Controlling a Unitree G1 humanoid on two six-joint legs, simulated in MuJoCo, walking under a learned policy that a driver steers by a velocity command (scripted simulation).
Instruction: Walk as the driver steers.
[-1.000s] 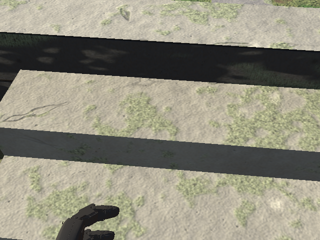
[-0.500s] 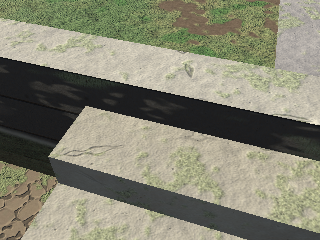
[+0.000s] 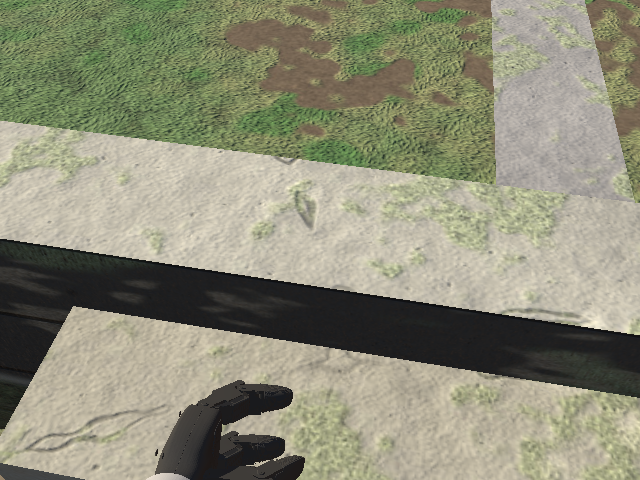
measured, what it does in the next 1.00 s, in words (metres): climbs, turning right: left foot 0.17 m higher, then right foot 0.17 m higher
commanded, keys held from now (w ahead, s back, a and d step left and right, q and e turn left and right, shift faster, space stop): w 0.42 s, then w+e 0.58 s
